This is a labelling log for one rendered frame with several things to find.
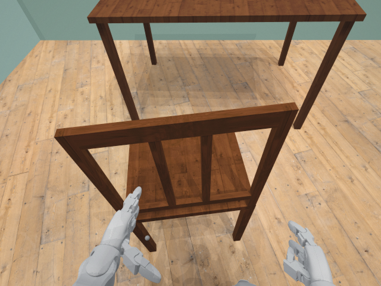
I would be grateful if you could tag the table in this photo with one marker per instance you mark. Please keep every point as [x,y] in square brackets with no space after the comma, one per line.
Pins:
[227,11]

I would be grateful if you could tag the robot left forearm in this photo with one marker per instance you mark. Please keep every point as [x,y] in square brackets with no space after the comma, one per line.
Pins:
[99,269]

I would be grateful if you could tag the robot right hand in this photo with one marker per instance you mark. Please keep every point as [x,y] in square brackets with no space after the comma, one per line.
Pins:
[312,264]

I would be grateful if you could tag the chair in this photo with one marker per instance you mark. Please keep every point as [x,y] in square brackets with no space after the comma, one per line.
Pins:
[186,165]

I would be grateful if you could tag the robot left hand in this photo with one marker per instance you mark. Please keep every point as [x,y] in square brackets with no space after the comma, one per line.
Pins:
[119,228]

